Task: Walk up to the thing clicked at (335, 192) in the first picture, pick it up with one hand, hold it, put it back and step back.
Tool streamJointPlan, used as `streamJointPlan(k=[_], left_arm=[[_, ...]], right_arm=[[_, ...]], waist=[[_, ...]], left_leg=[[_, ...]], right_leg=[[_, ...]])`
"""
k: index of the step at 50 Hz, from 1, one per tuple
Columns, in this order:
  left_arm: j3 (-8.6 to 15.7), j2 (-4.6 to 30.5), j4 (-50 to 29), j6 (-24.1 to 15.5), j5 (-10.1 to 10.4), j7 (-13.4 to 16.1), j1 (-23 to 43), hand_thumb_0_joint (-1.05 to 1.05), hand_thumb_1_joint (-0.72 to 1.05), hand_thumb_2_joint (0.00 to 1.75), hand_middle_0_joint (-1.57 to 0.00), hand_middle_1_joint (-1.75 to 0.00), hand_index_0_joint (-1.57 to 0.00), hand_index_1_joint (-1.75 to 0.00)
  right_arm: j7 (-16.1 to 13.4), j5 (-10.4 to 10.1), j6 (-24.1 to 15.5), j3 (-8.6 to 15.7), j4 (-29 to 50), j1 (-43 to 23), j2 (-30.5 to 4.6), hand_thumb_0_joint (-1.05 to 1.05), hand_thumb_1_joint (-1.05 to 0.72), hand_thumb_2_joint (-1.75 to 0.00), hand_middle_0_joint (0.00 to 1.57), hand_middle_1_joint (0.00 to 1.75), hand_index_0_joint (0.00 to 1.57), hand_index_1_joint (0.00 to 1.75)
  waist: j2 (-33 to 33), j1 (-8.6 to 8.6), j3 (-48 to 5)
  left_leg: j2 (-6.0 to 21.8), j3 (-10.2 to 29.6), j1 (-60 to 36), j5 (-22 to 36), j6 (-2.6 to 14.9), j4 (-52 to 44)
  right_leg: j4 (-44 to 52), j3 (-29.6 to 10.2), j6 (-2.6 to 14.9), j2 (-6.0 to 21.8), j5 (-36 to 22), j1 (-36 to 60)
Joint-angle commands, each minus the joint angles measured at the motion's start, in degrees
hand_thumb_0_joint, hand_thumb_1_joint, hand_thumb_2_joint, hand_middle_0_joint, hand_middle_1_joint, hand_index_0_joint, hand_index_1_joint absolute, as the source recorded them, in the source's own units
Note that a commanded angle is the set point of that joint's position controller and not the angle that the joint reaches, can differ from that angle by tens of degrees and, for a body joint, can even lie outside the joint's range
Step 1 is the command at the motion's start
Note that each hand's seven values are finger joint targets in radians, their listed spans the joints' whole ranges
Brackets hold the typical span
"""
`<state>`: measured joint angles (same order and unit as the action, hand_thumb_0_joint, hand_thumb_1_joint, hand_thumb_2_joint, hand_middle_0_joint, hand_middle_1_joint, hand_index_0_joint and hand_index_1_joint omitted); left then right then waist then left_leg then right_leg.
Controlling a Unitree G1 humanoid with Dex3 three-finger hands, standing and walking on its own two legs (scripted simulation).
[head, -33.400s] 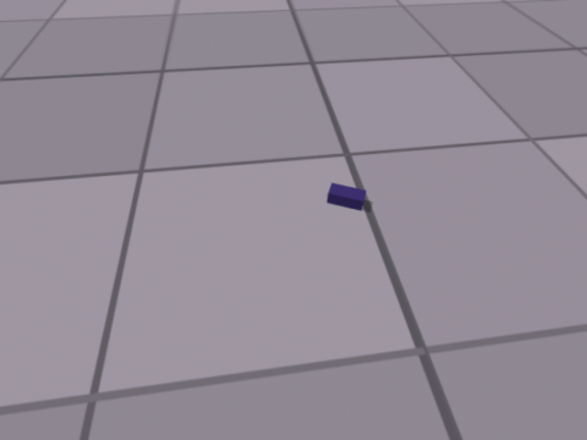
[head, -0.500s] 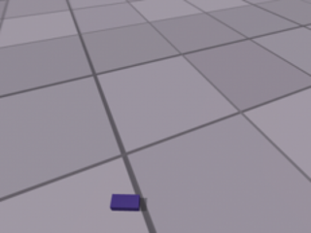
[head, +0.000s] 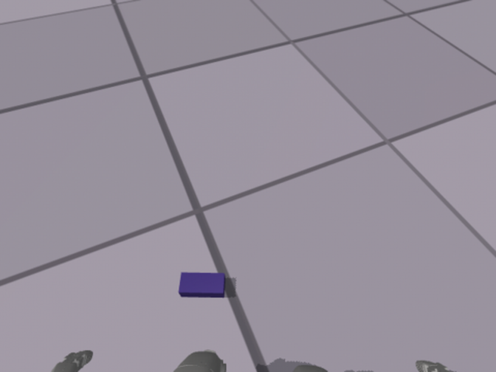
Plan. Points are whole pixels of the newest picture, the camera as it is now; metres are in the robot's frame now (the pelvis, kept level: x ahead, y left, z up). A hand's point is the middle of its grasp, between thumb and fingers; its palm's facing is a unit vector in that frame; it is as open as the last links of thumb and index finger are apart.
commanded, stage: step back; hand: left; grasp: from above
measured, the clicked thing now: (202, 285) +0.46 +0.18 -0.74
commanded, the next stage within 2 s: none
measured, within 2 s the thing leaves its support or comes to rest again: neither
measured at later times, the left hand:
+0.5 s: hand out of the picture +0.03 +0.29 -0.17, palm faces -0.11 -0.92 -0.38, open 7.4 cm
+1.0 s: hand out of the picture -0.09 +0.31 -0.16, palm faces -0.01 -0.93 -0.36, open 7.4 cm
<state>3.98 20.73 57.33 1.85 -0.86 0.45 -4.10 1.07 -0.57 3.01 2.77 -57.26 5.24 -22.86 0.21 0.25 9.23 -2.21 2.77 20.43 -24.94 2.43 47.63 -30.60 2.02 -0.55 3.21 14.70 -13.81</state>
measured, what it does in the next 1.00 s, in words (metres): walks backwards: right foot, then left foot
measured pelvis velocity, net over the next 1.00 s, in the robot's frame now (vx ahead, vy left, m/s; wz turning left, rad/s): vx -0.23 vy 0.05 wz -0.02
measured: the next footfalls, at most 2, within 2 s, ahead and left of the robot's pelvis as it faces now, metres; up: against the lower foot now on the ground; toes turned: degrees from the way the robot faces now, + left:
right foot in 0.52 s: -0.10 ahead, -0.10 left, +0.00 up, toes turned -3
left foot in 0.88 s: -0.16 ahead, +0.14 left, +0.00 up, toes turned -3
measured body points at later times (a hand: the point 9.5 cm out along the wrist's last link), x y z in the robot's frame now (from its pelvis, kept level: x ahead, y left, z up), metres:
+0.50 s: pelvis -0.09 +0.03 -0.02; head -0.02 +0.03 +0.43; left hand +0.04 +0.34 -0.14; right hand +0.00 -0.28 -0.13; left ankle -0.01 +0.12 -0.73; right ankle -0.13 -0.10 -0.72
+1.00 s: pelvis -0.23 +0.05 -0.01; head -0.17 +0.07 +0.44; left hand -0.09 +0.35 -0.13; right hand -0.15 -0.27 -0.11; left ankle -0.20 +0.15 -0.73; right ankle -0.22 -0.10 -0.67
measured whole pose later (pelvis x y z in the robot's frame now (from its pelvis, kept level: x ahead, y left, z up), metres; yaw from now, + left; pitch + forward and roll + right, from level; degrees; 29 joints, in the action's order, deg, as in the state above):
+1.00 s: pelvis -0.23 +0.05 -0.01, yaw -1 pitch -2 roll -1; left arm 4.4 22.7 46.0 4.3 -0.1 1.1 -6.5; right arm 0.2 1.6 1.3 1.8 -49.7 10.1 -20.8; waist -2.5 0.3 10.4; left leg -1.3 1.7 16.6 -17.3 2.1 36.4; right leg -62.9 -8.4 1.6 -5.7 29.9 -27.4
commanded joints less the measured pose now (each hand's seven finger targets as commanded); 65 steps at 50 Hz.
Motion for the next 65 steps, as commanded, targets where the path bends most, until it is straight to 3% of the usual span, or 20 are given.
streamJointPlan(k=[1,3,5,9,19,24,26,27,28,29,32,37,42,44,45,46,49,58,63,65], left_arm=[[2.79,14.53,-8.51,-1.1,-0.56,1.52,5.57,0.0,0.9,0.9,-0.2,-0.3,-0.2,-0.3],[2.09,11.1,-9.51,0.24,0.65,1.11,2.61,0.0,0.9,0.9,-0.2,-0.3,-0.2,-0.3],[2.09,10.26,-9.74,0.94,0.7,2.06,0.73,0.0,0.9,0.9,-0.2,-0.3,-0.2,-0.3],[2.21,11.92,-8.46,1.05,1.22,2.39,-2.87,0.0,0.9,0.9,-0.2,-0.3,-0.2,-0.3],[3.25,11.13,-11.81,0.07,0.21,1.23,-4.18,0.0,0.9,0.9,-0.2,-0.3,-0.2,-0.3],[3.86,10.93,-9.79,-0.2,-0.13,0.04,-11.11,0.0,0.9,0.9,-0.2,-0.3,-0.2,-0.3],[4.26,11.52,-8.31,-0.78,-0.83,0.1,-15.32,0.0,0.9,0.9,-0.2,-0.3,-0.2,-0.3],[5.19,15.29,-9.58,-1.19,-1.7,0.13,-13.44,0.0,0.9,0.9,-0.2,-0.3,-0.2,-0.3],[6.31,20.82,-11.78,-0.97,-1.06,0.02,-9.16,0.0,0.9,0.9,-0.2,-0.3,-0.2,-0.3],[6.13,20.75,-14.59,-1.42,-1.74,0.32,-4.93,0.0,0.9,0.9,-0.2,-0.3,-0.2,-0.3],[4.59,14.77,-15.81,-1.57,-1.02,1.14,1.66,0.0,0.9,0.9,-0.2,-0.3,-0.2,-0.3],[4.2,13.58,-16.79,-1.18,-1.46,1.67,-4.32,0.0,0.9,0.9,-0.2,-0.3,-0.2,-0.3],[3.58,14.78,-17.74,0.14,-0.03,1.06,-3.54,0.0,0.9,0.9,-0.2,-0.3,-0.2,-0.3],[2.61,10.56,-18.64,0.61,0.57,0.66,-5.31,0.0,0.9,0.9,-0.2,-0.3,-0.2,-0.3],[3.49,12.47,-19.03,0.59,0.52,1.59,-0.64,0.0,0.9,0.9,-0.2,-0.3,-0.2,-0.3],[3.96,12.96,-18.02,0.66,-0.18,2.01,0.58,0.0,0.9,0.9,-0.2,-0.3,-0.2,-0.3],[3.85,12.05,-15.38,0.73,0.9,1.66,-6.39,0.0,0.9,0.9,-0.2,-0.3,-0.2,-0.3],[3.86,11.3,-15.25,0.15,0.08,0.74,-7.69,0.0,0.9,0.9,-0.2,-0.3,-0.2,-0.3],[4.46,10.99,-9.42,-0.15,-0.27,-0.33,-17.54,0.0,0.9,0.9,-0.2,-0.3,-0.2,-0.3],[6.25,17.65,-10.67,-0.69,-2.13,-0.34,-16.22,0.0,0.9,0.9,-0.2,-0.3,-0.2,-0.3]], right_arm=[[-0.77,0.77,-1.04,2.81,3.26,7.6,-9.03,0.0,-0.9,-0.9,0.2,0.3,0.2,0.3],[-1.08,2.66,-2.11,3.73,4.44,6.22,-11.31,0.0,-0.9,-0.9,0.2,0.3,0.2,0.3],[-1.21,2.3,-2.8,5.13,6.36,5.86,-19.43,0.0,-0.9,-0.9,0.2,0.3,0.2,0.3],[-2.88,2.41,-2.74,3.9,9.17,-0.12,-13.01,0.0,-0.9,-0.9,0.2,0.3,0.2,0.3],[-3.29,1.94,-2.76,4.24,12.17,5.11,-13.15,0.0,-0.9,-0.9,0.2,0.3,0.2,0.3],[-2.71,1.69,-2.09,4.18,13.4,0.84,-14.42,0.0,-0.9,-0.9,0.2,0.3,0.2,0.3],[-2.44,1.0,-1.6,3.54,13.07,0.13,-13.06,0.0,-0.9,-0.9,0.2,0.3,0.2,0.3],[-2.28,0.63,-1.61,2.76,13.45,1.34,-10.38,0.0,-0.9,-0.9,0.2,0.3,0.2,0.3],[-2.61,0.3,-1.43,2.83,13.88,-2.29,-9.25,0.0,-0.9,-0.9,0.2,0.3,0.2,0.3],[-2.81,0.69,-1.15,3.59,13.04,-1.15,-11.2,0.0,-0.9,-0.9,0.2,0.3,0.2,0.3],[-2.64,-0.1,-1.42,2.77,10.24,5.19,-9.89,0.0,-0.9,-0.9,0.2,0.3,0.2,0.3],[-2.85,0.6,-1.94,2.34,11.9,4.63,-10.19,0.0,-0.9,-0.9,0.2,0.3,0.2,0.3],[-2.33,1.63,-3.07,2.98,10.02,10.89,-8.99,0.0,-0.9,-0.9,0.2,0.3,0.2,0.3],[-2.39,3.13,-3.56,5.12,11.15,9.35,-16.32,0.0,-0.9,-0.9,0.2,0.3,0.2,0.3],[-1.8,2.33,-3.28,5.7,12.28,7.42,-21.41,0.0,-0.9,-0.9,0.2,0.3,0.2,0.3],[-2.1,2.47,-3.58,5.54,11.93,6.51,-19.54,0.0,-0.9,-0.9,0.2,0.3,0.2,0.3],[-2.81,2.61,-3.46,3.66,13.28,0.59,-13.45,0.0,-0.9,-0.9,0.2,0.3,0.2,0.3],[-3.06,2.3,-2.96,4.18,14.65,4.38,-13.8,0.0,-0.9,-0.9,0.2,0.3,0.2,0.3],[-2.67,1.8,-1.28,4.59,15.66,-0.02,-15.6,0.0,-0.9,-0.9,0.2,0.3,0.2,0.3],[-2.46,0.93,-1.12,2.99,16.65,1.1,-9.32,0.0,-0.9,-0.9,0.2,0.3,0.2,0.3]], waist=[[-9.33,2.15,-11.09],[3.03,0.75,-10.59],[11.45,1.78,-13.13],[8.26,-1.47,-13.37],[6.62,2.52,-13.36],[7.65,-0.55,-15.05],[5.56,-2.34,-14.9],[-5.95,-1.1,-12.73],[-17.93,-3.72,-8.56],[-15.42,-2.56,-5.27],[-8.28,1.84,-4.8],[-9.65,-2.42,-9.21],[-8.7,0.4,-13.44],[7.24,-0.52,-13.5],[14.31,2.95,-11.73],[10.26,2.93,-9.88],[6.27,-1.9,-8.82],[9.28,1.87,-12.8],[11.63,-2.38,-15.27],[-8.02,-2.37,-9.97]], left_leg=[[2.38,-0.77,-3.72,6.35,0.13,-11.79],[8.3,7.07,-8.44,32.7,0.98,-25.3],[21.95,23.36,-11.63,53.06,10.76,-24.56],[15.58,11.75,-15.22,45.16,8.99,-20.55],[19.01,11.82,-19.36,41.84,13.02,-19.21],[16.25,9.14,-8.67,24.14,8.78,-19.4],[13.44,7.11,-1.16,17.38,4.18,-15.8],[6.9,3.57,8.89,7.2,0.29,-7.5],[-3.47,-0.81,8.77,-8.43,-2.33,7.08],[-2.15,5.81,6.06,-10.67,-3.0,18.15],[-5.55,6.12,5.74,-2.22,-2.44,22.87],[-1.7,3.16,7.84,-5.36,-3.73,8.18],[-0.07,-4.01,-6.36,12.44,-1.84,-24.0],[16.61,19.57,-14.94,26.52,4.33,-25.94],[24.43,27.43,-6.05,34.02,13.23,-28.14],[25.25,28.58,-2.74,32.62,15.03,-28.24],[16.5,12.21,-7.79,36.34,9.45,-23.31],[18.45,11.04,-16.24,33.66,13.04,-20.66],[14.4,7.61,-2.09,16.95,6.54,-18.06],[0.84,2.97,16.52,-2.92,-1.07,-2.66]], right_leg=[[-1.49,-8.36,9.46,12.11,-24.06,2.9],[-13.34,-3.27,4.66,2.62,-11.48,-1.56],[-29.91,-11.81,2.52,-9.19,25.65,-10.98],[-39.07,-14.19,2.2,-8.07,15.37,-15.36],[-24.6,-8.92,-0.42,-5.94,15.36,-12.37],[-6.03,-3.2,1.71,-3.87,7.15,0.65],[4.67,-4.91,3.62,-2.21,-0.58,8.2],[8.5,-19.79,7.03,6.57,0.92,9.54],[14.23,-33.02,17.35,18.64,-2.39,-2.49],[14.43,-35.85,20.08,21.8,-7.32,-9.75],[8.43,-15.49,12.55,10.31,-19.26,-6.85],[3.66,-14.66,13.43,11.36,-23.97,8.28],[-5.88,-11.19,9.38,8.43,-24.24,6.89],[-16.92,-6.31,3.04,-2.25,0.19,-10.98],[-27.7,-7.53,1.58,-8.29,23.62,-11.34],[-36.69,-13.52,1.9,-8.56,23.3,-11.07],[-42.92,-13.97,2.21,-8.98,14.72,-15.56],[-25.01,-8.45,-1.59,-5.65,15.17,-11.88],[3.24,-0.81,1.93,-4.2,2.95,6.77],[9.74,-23.86,7.39,9.22,9.84,7.52]])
